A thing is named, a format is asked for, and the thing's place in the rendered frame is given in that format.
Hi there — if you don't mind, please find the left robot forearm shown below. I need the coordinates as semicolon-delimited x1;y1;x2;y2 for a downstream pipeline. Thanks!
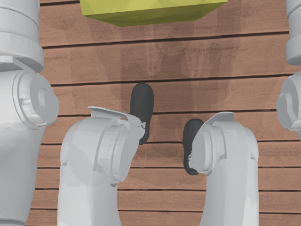
0;0;45;73

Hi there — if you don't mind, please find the robot left upper arm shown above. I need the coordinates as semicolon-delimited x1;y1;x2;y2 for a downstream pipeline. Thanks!
0;69;59;226

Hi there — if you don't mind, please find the right robot forearm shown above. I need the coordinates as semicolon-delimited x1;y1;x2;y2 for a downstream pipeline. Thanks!
285;0;301;66

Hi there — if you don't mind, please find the robot right shin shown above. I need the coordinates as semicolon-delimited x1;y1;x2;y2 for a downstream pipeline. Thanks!
189;112;259;173

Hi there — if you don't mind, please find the robot left foot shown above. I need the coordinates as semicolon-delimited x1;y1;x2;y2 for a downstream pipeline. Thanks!
130;83;154;145

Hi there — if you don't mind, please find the robot right upper arm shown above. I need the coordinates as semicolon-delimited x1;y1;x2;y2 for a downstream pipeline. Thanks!
276;71;301;141

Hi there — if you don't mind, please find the carton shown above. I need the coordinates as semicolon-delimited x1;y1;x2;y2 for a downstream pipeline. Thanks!
80;0;228;27

